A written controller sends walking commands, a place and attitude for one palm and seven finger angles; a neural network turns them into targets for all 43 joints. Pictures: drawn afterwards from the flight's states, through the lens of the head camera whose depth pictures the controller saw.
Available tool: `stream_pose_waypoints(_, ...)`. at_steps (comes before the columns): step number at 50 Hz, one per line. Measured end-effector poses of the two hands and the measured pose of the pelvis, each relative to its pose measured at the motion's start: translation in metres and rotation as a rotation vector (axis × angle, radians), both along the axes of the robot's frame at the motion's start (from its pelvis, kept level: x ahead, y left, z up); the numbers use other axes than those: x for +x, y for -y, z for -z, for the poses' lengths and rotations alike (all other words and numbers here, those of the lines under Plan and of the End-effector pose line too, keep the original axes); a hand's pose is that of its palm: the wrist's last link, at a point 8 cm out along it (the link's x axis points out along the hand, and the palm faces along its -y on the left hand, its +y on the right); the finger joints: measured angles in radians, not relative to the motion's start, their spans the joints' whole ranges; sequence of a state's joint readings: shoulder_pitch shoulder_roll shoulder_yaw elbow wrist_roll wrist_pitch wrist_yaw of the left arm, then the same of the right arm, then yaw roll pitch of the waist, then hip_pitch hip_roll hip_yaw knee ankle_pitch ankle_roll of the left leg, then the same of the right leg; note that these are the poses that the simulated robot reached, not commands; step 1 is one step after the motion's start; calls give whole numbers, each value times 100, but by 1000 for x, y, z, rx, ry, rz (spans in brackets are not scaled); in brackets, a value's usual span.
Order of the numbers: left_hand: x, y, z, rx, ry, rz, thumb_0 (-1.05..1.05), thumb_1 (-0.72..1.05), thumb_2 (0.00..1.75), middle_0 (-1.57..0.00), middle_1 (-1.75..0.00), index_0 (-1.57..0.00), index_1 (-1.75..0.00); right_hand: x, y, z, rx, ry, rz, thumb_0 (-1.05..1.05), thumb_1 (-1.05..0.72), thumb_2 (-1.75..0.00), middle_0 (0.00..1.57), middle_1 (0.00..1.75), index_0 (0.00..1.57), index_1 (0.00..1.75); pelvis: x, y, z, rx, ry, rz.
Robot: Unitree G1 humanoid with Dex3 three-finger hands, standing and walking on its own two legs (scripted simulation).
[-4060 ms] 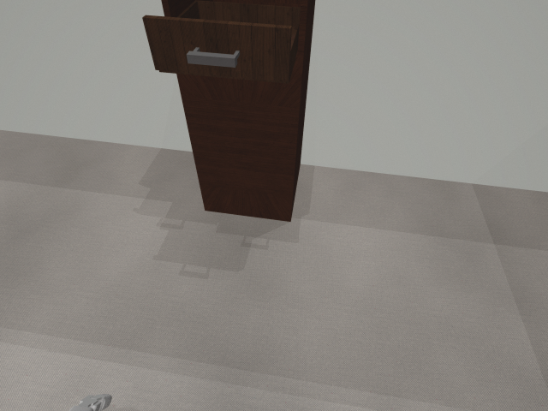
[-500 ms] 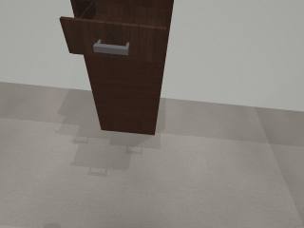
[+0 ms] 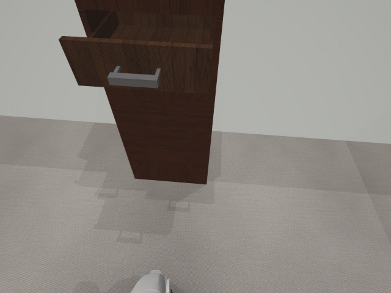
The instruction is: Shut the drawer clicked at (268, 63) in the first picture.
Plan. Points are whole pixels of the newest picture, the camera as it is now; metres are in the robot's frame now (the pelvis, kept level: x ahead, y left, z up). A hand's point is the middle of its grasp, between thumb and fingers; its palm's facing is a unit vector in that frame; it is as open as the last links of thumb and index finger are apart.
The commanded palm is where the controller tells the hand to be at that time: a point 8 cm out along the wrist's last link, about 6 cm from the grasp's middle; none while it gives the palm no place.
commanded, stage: take the last steps up to it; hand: left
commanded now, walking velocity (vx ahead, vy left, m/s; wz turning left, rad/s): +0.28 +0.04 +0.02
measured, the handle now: (136, 75) +0.60 +0.20 +0.12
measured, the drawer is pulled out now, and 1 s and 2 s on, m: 0.18 0.18 0.18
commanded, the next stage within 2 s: come to a stop and stand still in 0.32 s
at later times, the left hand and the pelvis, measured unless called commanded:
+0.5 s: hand (115, 261) +0.21 +0.22 -0.16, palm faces +0.03 -0.97 -0.23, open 7.3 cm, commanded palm none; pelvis +0.16 +0.03 +0.00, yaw -1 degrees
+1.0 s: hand (94, 270) +0.19 +0.26 -0.17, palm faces +0.09 -0.98 -0.20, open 7.3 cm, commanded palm none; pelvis +0.15 +0.07 +0.01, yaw +1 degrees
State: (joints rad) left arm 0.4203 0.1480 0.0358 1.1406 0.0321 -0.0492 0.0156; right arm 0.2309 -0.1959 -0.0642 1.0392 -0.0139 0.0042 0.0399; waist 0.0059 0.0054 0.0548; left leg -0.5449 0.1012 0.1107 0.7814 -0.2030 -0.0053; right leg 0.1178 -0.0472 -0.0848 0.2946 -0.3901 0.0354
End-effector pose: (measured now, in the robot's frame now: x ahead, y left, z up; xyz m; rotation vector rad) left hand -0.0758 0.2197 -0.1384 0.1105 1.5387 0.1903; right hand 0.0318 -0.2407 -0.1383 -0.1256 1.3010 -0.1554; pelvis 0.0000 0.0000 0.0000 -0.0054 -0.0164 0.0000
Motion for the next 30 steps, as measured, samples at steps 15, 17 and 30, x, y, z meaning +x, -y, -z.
stream_pose_waypoints(15, 175, -52, 4, -10, 199, 12, 1, 91, 89, -20, -30, -20, -30, 109, -59, -8, -29, 75, -20, 0, -94, -90, 20, 30, 20, 30, 99, -47, -4, 28, 18, 12)
stream_pose_waypoints(17, 204, -53, -1, 5, 243, 25, 1, 92, 89, -20, -30, -20, -30, 111, -61, -7, -12, 54, -10, 0, -94, -90, 20, 30, 20, 30, 111, -47, -6, 33, 17, 13)
stream_pose_waypoints(30, 302, -30, -10, 62, 271, 99, 0, 95, 89, -20, -30, -20, -30, 129, -59, 17, 78, -107, 72, 1, -91, -90, 20, 30, 20, 30, 181, -21, -2, 23, -11, 6)
